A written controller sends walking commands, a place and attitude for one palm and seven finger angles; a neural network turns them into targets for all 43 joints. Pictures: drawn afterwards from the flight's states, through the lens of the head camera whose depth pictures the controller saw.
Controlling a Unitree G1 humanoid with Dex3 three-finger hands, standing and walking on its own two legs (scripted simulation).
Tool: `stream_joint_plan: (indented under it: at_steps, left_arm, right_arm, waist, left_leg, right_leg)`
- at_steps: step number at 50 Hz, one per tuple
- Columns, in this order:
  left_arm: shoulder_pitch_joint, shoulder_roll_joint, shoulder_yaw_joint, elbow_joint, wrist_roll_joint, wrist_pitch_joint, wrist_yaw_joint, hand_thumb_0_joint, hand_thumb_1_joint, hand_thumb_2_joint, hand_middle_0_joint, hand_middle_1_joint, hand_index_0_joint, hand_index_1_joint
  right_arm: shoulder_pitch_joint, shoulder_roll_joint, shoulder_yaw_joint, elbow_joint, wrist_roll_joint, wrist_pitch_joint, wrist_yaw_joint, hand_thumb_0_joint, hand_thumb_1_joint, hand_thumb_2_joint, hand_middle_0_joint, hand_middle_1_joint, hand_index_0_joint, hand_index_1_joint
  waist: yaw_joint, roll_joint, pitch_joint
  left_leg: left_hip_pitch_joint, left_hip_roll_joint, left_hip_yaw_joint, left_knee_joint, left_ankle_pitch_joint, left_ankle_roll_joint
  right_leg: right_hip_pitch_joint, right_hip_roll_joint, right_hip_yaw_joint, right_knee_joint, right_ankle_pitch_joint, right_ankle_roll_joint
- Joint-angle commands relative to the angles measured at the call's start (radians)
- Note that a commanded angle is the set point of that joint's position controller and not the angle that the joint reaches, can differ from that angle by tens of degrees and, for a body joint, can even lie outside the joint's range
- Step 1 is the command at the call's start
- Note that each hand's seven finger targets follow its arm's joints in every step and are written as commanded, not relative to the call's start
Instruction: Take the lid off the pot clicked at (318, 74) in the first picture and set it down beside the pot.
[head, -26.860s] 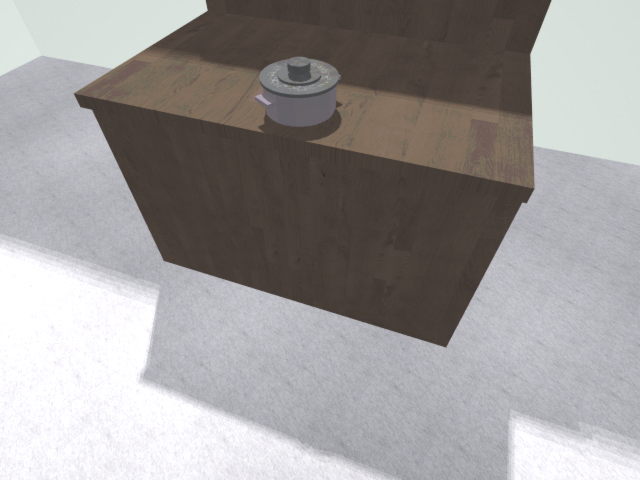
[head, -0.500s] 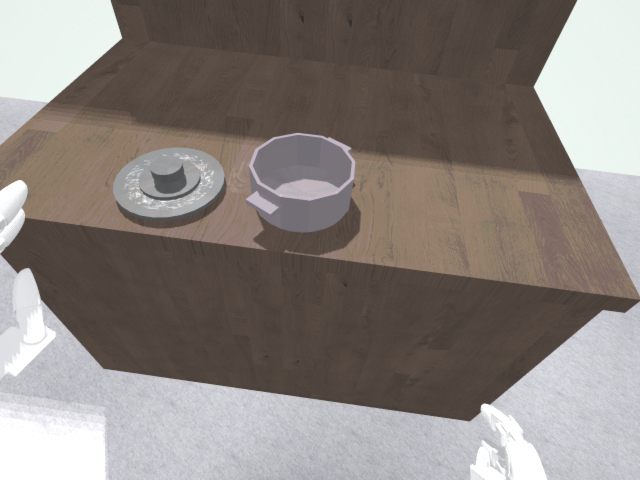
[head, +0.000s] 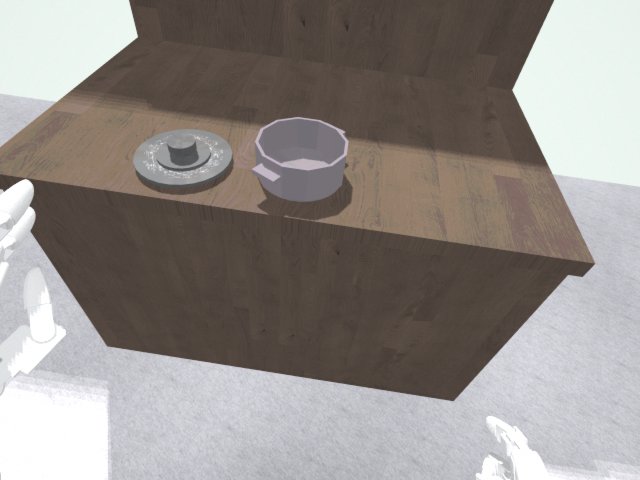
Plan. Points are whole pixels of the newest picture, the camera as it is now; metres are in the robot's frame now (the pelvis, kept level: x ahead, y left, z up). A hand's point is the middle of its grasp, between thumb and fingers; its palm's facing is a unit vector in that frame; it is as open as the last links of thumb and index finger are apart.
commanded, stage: step back with the hand held close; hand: left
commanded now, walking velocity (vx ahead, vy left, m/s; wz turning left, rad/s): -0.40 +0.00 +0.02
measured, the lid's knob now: (181, 144) +0.69 +0.32 +0.02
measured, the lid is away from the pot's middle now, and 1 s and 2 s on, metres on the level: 0.24 0.24 0.24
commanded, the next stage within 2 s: stop stepping back and stand still in 0.08 s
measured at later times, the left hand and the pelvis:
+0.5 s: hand out of the picture +0.07 +0.27 +0.19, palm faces +0.39 -0.84 -0.39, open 7.4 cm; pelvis -0.12 +0.03 +0.01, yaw -1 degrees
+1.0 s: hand out of the picture +0.05 +0.28 +0.17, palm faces +0.30 -0.85 -0.44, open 7.4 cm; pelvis -0.15 +0.05 +0.01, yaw -1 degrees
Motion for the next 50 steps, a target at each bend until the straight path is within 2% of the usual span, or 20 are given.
stream_joint_plan:
  at_steps: [1, 4, 8, 9, 10, 11, 12, 14, 17, 23, 27, 30, 32, 34, 36, 38, 40, 48, 49, 50]
  left_arm:
    - [-0.078, 0.175, 0.092, -0.208, 0.005, -0.081, 0.026, 0.000, 0.900, 0.900, -0.200, -0.300, -0.200, -0.300]
    - [0.000, 0.204, 0.162, -0.250, -0.001, -0.082, 0.015, 0.000, 0.900, 0.900, -0.200, -0.300, -0.200, -0.300]
    - [0.039, 0.175, 0.124, -0.309, -0.017, -0.069, 0.009, 0.000, 0.900, 0.900, -0.200, -0.300, -0.200, -0.300]
    - [-0.073, -0.055, -0.276, 0.665, 0.077, 0.172, -0.107, 0.000, 0.900, 0.900, -0.200, -0.300, -0.200, -0.300]
    - [-0.270, 0.237, 0.111, -0.567, -0.029, -0.004, -0.038, 0.000, 0.900, 0.900, -0.200, -0.300, -0.200, -0.300]
    - [-0.085, 0.373, 0.252, -0.344, -0.012, -0.058, -0.006, 0.000, 0.900, 0.900, -0.200, -0.300, -0.200, -0.300]
    - [0.052, 0.330, 0.247, -0.271, -0.023, -0.027, 0.013, 0.000, 0.900, 0.900, -0.200, -0.300, -0.200, -0.300]
    - [0.081, 0.244, 0.188, -0.291, -0.026, -0.010, 0.022, 0.000, 0.900, 0.900, -0.200, -0.300, -0.200, -0.300]
    - [0.034, 0.180, 0.134, -0.240, -0.022, -0.020, 0.033, 0.000, 0.900, 0.900, -0.200, -0.300, -0.200, -0.300]
    - [-0.071, 0.156, 0.093, -0.100, 0.015, -0.026, 0.024, 0.000, 0.900, 0.900, -0.200, -0.300, -0.200, -0.300]
    - [-0.058, 0.165, 0.058, -0.163, 0.015, -0.011, 0.003, 0.000, 0.900, 0.900, -0.200, -0.300, -0.200, -0.300]
    - [-0.052, 0.216, 0.098, -0.237, 0.004, -0.018, -0.009, 0.000, 0.900, 0.900, -0.200, -0.300, -0.200, -0.300]
    - [-0.073, 0.214, 0.110, -0.226, -0.003, -0.004, 0.001, 0.000, 0.900, 0.900, -0.200, -0.300, -0.200, -0.300]
    - [-0.116, 0.174, 0.078, -0.184, -0.011, 0.011, 0.015, 0.000, 0.900, 0.900, -0.200, -0.300, -0.200, -0.300]
    - [-0.160, 0.154, 0.067, -0.151, -0.001, -0.002, 0.031, 0.000, 0.900, 0.900, -0.200, -0.300, -0.200, -0.300]
    - [-0.243, 0.159, 0.069, -0.229, 0.002, -0.037, 0.043, 0.000, 0.900, 0.900, -0.200, -0.300, -0.200, -0.300]
    - [-0.175, 0.179, 0.092, -0.161, -0.002, -0.022, 0.038, 0.000, 0.900, 0.900, -0.200, -0.300, -0.200, -0.300]
    - [0.039, 0.181, 0.091, -0.286, 0.006, 0.010, 0.039, 0.000, 0.900, 0.900, -0.200, -0.300, -0.200, -0.300]
    - [-0.098, -0.083, -0.274, 0.672, 0.115, 0.178, -0.084, 0.000, 0.900, 0.900, -0.200, -0.300, -0.200, -0.300]
    - [-0.063, -0.092, -0.284, 0.728, 0.101, 0.236, -0.107, 0.000, 0.900, 0.900, -0.200, -0.300, -0.200, -0.300]
  right_arm:
    - [-0.108, -0.143, -0.038, -0.150, -0.003, -0.092, -0.026, 0.000, -0.900, -0.900, 0.200, 0.300, 0.200, 0.300]
    - [-0.117, -0.132, -0.053, -0.173, -0.015, -0.132, -0.014, 0.000, -0.900, -0.900, 0.200, 0.300, 0.200, 0.300]
    - [-0.102, -0.124, -0.042, -0.127, -0.018, -0.167, 0.002, 0.000, -0.900, -0.900, 0.200, 0.300, 0.200, 0.300]
    - [-0.126, -0.270, -0.081, 0.110, -0.006, -0.136, 0.033, 0.000, -0.900, -0.900, 0.200, 0.300, 0.200, 0.300]
    - [-0.195, -0.088, -0.060, -0.198, 0.031, -0.142, 0.032, 0.000, -0.900, -0.900, 0.200, 0.300, 0.200, 0.300]
    - [-0.120, -0.128, -0.057, -0.157, 0.009, -0.144, -0.006, 0.000, -0.900, -0.900, 0.200, 0.300, 0.200, 0.300]
    - [-0.077, -0.089, -0.043, -0.141, 0.006, -0.124, -0.006, 0.000, -0.900, -0.900, 0.200, 0.300, 0.200, 0.300]
    - [-0.096, -0.079, -0.033, -0.153, 0.020, -0.104, -0.004, 0.000, -0.900, -0.900, 0.200, 0.300, 0.200, 0.300]
    - [-0.111, -0.095, -0.014, -0.154, 0.004, -0.106, -0.020, 0.000, -0.900, -0.900, 0.200, 0.300, 0.200, 0.300]
    - [-0.118, -0.125, -0.007, -0.146, 0.007, -0.138, -0.042, 0.000, -0.900, -0.900, 0.200, 0.300, 0.200, 0.300]
    - [-0.121, -0.112, -0.013, -0.153, 0.000, -0.146, -0.024, 0.000, -0.900, -0.900, 0.200, 0.300, 0.200, 0.300]
    - [-0.061, -0.118, -0.032, -0.127, -0.018, -0.111, -0.017, 0.000, -0.900, -0.900, 0.200, 0.300, 0.200, 0.300]
    - [-0.055, -0.116, -0.042, -0.122, -0.005, -0.098, -0.012, 0.000, -0.900, -0.900, 0.200, 0.300, 0.200, 0.300]
    - [-0.078, -0.104, -0.021, -0.130, -0.003, -0.091, -0.019, 0.000, -0.900, -0.900, 0.200, 0.300, 0.200, 0.300]
    - [-0.096, -0.099, 0.007, -0.120, -0.004, -0.100, -0.037, 0.000, -0.900, -0.900, 0.200, 0.300, 0.200, 0.300]
    - [-0.103, -0.128, 0.008, -0.145, 0.007, -0.149, -0.048, 0.000, -0.900, -0.900, 0.200, 0.300, 0.200, 0.300]
    - [-0.073, -0.089, -0.001, -0.128, 0.009, -0.177, -0.028, 0.000, -0.900, -0.900, 0.200, 0.300, 0.200, 0.300]
    - [-0.101, -0.100, 0.016, -0.132, -0.006, -0.171, -0.008, 0.000, -0.900, -0.900, 0.200, 0.300, 0.200, 0.300]
    - [-0.107, -0.263, -0.091, 0.111, -0.029, -0.173, 0.047, 0.000, -0.900, -0.900, 0.200, 0.300, 0.200, 0.300]
    - [0.003, -0.163, -0.072, 0.099, -0.012, -0.098, 0.054, 0.000, -0.900, -0.900, 0.200, 0.300, 0.200, 0.300]
  waist:
    - [-0.029, 0.272, -0.028]
    - [-0.016, 0.376, -0.110]
    - [-0.002, 0.222, -0.144]
    - [-0.048, 0.152, -0.057]
    - [0.015, 0.018, -0.190]
    - [-0.040, -0.090, -0.098]
    - [-0.024, -0.158, -0.109]
    - [-0.021, -0.062, -0.167]
    - [-0.044, 0.077, -0.022]
    - [-0.021, 0.315, 0.073]
    - [-0.010, 0.180, 0.017]
    - [-0.037, 0.011, -0.077]
    - [-0.027, -0.161, -0.026]
    - [-0.045, -0.106, 0.112]
    - [-0.051, 0.082, 0.127]
    - [-0.045, 0.476, 0.129]
    - [-0.035, 0.233, 0.060]
    - [-0.017, 0.314, -0.006]
    - [-0.065, 0.202, 0.021]
    - [-0.047, 0.094, -0.068]
  left_leg:
    - [-0.037, 0.205, -0.192, -0.429, 0.149, 0.082]
    - [-0.212, 0.322, -0.277, -0.527, 0.028, 0.148]
    - [0.049, 0.276, -0.209, -0.338, 0.504, 0.098]
    - [0.000, 0.197, -0.200, 0.007, 0.765, 0.052]
    - [0.182, 0.160, -0.071, -0.190, 0.236, 0.014]
    - [0.013, 0.082, -0.070, -0.118, -0.048, 0.019]
    - [0.026, 0.005, -0.012, -0.001, 0.024, -0.016]
    - [0.043, 0.015, -0.043, 0.096, -0.004, -0.010]
    - [0.184, 0.056, -0.059, -0.241, 0.017, 0.011]
    - [-0.208, 0.212, -0.277, -0.686, -0.510, 0.055]
    - [-0.062, 0.121, -0.119, -0.505, -0.294, 0.036]
    - [0.168, -0.003, 0.062, 0.033, 0.049, 0.002]
    - [0.090, -0.031, 0.008, 0.341, -0.001, -0.012]
    - [0.122, 0.078, -0.079, 0.203, -0.072, 0.017]
    - [0.207, 0.073, -0.036, -0.236, -0.082, 0.038]
    - [0.243, 0.317, -0.478, -0.588, -0.328, 0.128]
    - [0.116, 0.354, -0.561, -0.610, -0.384, 0.189]
    - [-0.016, 0.203, -0.152, -0.580, -0.234, 0.071]
    - [0.054, 0.145, -0.133, -0.260, 0.183, 0.042]
    - [0.073, 0.143, -0.058, -0.168, 0.172, 0.021]
  right_leg:
    - [0.099, -0.009, 0.010, 0.102, 0.037, 0.003]
    - [0.201, 0.048, 0.003, 0.380, -0.209, 0.015]
    - [0.128, 0.020, 0.013, 0.085, -0.128, 0.011]
    - [0.007, -0.151, 0.098, 0.119, 0.235, -0.024]
    - [0.082, -0.067, 0.041, -0.108, 0.109, 0.032]
    - [0.028, -0.157, 0.186, -0.187, -0.099, -0.047]
    - [0.048, -0.265, 0.310, -0.241, 0.068, -0.101]
    - [0.080, -0.292, 0.308, -0.197, 0.113, -0.145]
    - [-0.085, -0.146, 0.129, -0.182, -0.284, -0.068]
    - [0.222, 0.078, -0.079, 0.194, -0.232, 0.003]
    - [0.230, 0.034, -0.077, -0.037, -0.286, -0.024]
    - [-0.010, -0.176, 0.165, -0.237, -0.333, -0.144]
    - [-0.184, -0.307, 0.363, -0.342, -0.595, -0.224]
    - [-0.319, -0.319, 0.326, -0.322, -0.602, -0.198]
    - [-0.251, -0.174, 0.147, -0.107, -0.515, -0.123]
    - [-0.307, 0.059, -0.066, 0.408, -0.377, -0.017]
    - [-0.250, 0.013, 0.040, 0.637, -0.305, -0.012]
    - [0.202, 0.035, -0.154, 0.070, -0.215, -0.012]
    - [0.045, -0.070, -0.073, 0.036, -0.059, -0.019]
    - [0.103, -0.103, -0.052, 0.011, 0.030, -0.036]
